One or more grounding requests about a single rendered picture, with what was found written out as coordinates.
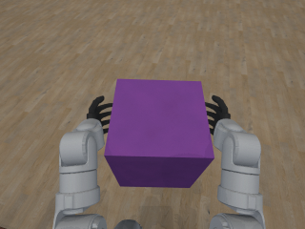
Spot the robot left hand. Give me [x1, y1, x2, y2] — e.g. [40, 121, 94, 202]
[87, 95, 113, 134]

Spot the robot left upper arm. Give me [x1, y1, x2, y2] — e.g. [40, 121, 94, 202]
[55, 214, 108, 229]

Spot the robot right upper arm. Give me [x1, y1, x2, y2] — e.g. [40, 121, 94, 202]
[209, 213, 263, 229]

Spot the robot right forearm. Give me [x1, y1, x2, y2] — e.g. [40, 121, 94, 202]
[213, 118, 266, 229]

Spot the left robot thigh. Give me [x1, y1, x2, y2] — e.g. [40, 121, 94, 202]
[113, 219, 143, 229]

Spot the robot right hand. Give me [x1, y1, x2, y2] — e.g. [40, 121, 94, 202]
[205, 95, 231, 135]

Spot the robot left forearm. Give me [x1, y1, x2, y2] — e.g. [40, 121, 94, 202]
[52, 118, 105, 229]

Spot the carton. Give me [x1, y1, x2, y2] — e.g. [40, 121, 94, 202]
[104, 78, 214, 188]

